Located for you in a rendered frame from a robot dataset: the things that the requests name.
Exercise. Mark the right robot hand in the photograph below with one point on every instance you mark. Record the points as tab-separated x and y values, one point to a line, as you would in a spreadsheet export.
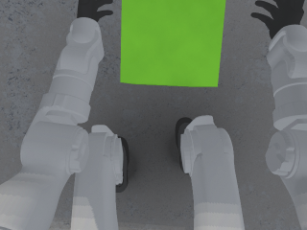
289	12

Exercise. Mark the robot left upper arm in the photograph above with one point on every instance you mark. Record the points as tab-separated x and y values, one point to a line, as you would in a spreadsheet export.
51	153

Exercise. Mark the robot left forearm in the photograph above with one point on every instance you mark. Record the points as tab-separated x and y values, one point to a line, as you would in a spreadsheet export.
67	101

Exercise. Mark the left robot hand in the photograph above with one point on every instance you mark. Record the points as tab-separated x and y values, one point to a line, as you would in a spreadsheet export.
88	8

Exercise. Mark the left robot thigh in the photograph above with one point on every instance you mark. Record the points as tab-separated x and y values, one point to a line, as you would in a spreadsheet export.
94	196

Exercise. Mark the robot right forearm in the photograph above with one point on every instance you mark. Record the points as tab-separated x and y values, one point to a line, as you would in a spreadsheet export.
287	58

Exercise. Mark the carton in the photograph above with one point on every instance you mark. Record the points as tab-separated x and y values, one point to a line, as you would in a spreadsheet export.
171	42

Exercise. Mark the robot right upper arm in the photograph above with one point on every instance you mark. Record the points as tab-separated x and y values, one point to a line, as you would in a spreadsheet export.
287	157

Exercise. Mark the robot left shin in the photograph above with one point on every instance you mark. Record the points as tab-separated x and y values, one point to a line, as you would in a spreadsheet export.
103	128

